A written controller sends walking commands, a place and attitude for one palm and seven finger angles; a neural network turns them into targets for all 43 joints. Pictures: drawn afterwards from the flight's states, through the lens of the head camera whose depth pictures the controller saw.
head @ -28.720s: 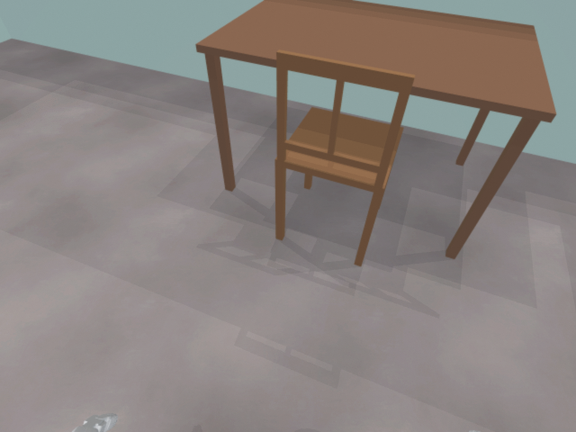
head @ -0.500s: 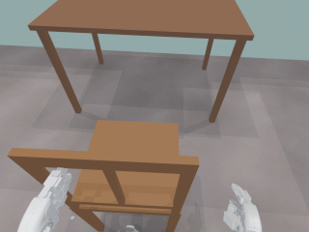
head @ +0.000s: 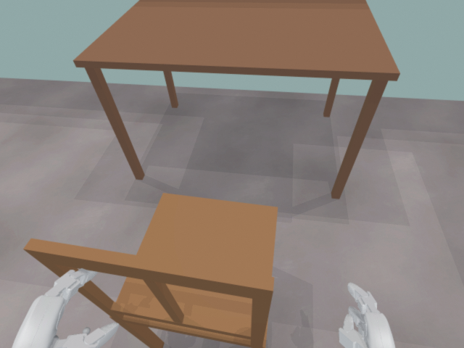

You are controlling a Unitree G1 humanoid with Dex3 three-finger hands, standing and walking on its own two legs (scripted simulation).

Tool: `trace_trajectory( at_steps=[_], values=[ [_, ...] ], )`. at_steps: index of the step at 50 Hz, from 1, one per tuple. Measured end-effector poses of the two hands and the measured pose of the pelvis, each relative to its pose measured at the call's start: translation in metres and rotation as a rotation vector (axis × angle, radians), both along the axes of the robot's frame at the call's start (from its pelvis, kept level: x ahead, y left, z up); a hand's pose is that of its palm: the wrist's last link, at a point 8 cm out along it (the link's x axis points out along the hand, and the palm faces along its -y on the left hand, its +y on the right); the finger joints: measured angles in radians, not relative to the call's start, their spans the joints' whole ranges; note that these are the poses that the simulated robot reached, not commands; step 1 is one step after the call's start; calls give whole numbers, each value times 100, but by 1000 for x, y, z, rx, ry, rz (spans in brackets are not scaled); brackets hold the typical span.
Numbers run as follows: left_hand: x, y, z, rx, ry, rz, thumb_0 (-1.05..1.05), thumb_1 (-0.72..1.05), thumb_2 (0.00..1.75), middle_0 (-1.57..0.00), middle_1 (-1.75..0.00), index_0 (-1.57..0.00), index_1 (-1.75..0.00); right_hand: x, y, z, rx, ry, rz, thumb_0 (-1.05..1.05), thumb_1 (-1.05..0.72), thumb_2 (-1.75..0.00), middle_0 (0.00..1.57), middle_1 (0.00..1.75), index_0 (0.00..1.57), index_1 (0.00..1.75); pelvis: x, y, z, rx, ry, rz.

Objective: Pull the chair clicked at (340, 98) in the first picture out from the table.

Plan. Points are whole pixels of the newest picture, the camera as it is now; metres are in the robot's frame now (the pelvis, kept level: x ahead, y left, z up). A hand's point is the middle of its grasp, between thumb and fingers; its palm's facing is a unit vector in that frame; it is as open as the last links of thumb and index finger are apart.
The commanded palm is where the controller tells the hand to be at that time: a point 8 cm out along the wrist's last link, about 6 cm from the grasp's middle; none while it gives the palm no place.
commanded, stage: draw the hand back to the body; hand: left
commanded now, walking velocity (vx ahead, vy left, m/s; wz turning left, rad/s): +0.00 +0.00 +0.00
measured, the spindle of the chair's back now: (167, 300) +0.22 +0.16 -0.09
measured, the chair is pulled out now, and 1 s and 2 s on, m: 0.62 0.61 0.61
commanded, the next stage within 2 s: step back with the hand held close in 0.56 s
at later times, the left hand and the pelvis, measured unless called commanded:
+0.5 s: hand (61, 323) +0.13 +0.24 +0.08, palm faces +0.26 -0.75 -0.60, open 6.3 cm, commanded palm +0.13 +0.29 +0.19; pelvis +0.00 -0.02 +0.00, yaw +2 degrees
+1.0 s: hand (33, 280) +0.16 +0.25 +0.16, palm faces +0.30 -0.77 -0.57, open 7.4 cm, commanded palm +0.09 +0.30 +0.19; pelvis -0.04 +0.00 +0.01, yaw +0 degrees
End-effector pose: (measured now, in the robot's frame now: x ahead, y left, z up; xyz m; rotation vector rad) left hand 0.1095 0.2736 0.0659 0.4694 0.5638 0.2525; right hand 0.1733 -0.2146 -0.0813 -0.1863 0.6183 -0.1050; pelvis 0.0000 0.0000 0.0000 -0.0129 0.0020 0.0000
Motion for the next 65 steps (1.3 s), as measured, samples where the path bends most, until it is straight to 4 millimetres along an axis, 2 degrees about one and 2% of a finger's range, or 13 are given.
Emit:
trace_trajectory(
  at_steps=[11,21,25,31,33,36,40,44,46,49,55,59,65],
  values=[
    [0,1,10,53,58,44,0,66,79,-17,-25,-45,-33,20,-7,-1,33,-9,35,1,-91,-90,20,30,20,30,9,-12,3,16,-19,21],
    [-10,-1,24,110,42,72,1,86,88,-20,-29,-45,-37,15,-12,-12,63,16,63,1,-91,-90,20,30,20,30,3,-21,4,25,-30,26],
    [-12,0,55,165,-123,107,1,87,89,-21,-30,-46,-39,10,-14,-15,60,24,85,1,-91,-90,20,30,20,30,-1,-24,4,27,-42,33],
    [10,-2,157,319,-679,84,2,88,90,-21,-30,-35,-35,9,-14,-10,66,-12,92,2,-91,-90,20,30,20,30,-11,-26,6,27,-71,29],
    [18,0,175,337,-787,71,1,88,90,-21,-30,-31,-34,8,-16,-4,83,-29,56,2,-91,-90,20,30,20,30,-15,-27,6,27,-74,19],
    [31,6,165,289,-783,62,1,89,90,-20,-30,-26,-32,3,-25,4,109,-43,-15,2,-91,-90,21,30,20,30,-19,-27,7,22,-71,4],
    [39,2,116,173,-611,3,0,89,90,-20,-30,-23,-31,-19,-44,8,83,-4,-101,1,-91,-90,21,30,20,30,-26,-18,10,12,-39,0],
    [28,-5,82,86,-501,-79,1,89,90,-20,-30,-22,-30,-51,-56,7,-23,112,-147,1,-91,-90,20,30,20,30,-31,-9,9,3,-7,9],
    [20,-1,84,96,-499,-100,1,88,90,-21,-30,-22,-30,-67,-57,8,-73,188,-151,1,-91,-90,20,30,20,30,-35,-7,10,14,3,8],
    [12,11,109,191,-552,-133,2,88,90,-21,-30,-22,-30,-81,-50,6,-106,255,-136,1,-91,-90,20,30,19,30,-42,-4,12,15,14,4],
    [-2,22,160,382,-679,-154,1,88,90,-21,-30,-22,-30,-82,-21,-8,-16,212,-106,2,-91,-90,20,30,20,30,-57,2,11,24,10,-3],
    [-15,21,154,359,-641,-85,1,89,90,-20,-30,-21,-30,-77,-3,-13,86,149,-107,2,-91,-90,20,30,20,30,-66,-1,10,17,0,-5],
    [-40,14,113,206,-575,7,1,89,90,-20,-30,-21,-30,-84,-5,-6,91,119,-83,1,-91,-89,21,30,20,30,-81,-6,9,24,-1,8]
  ],
)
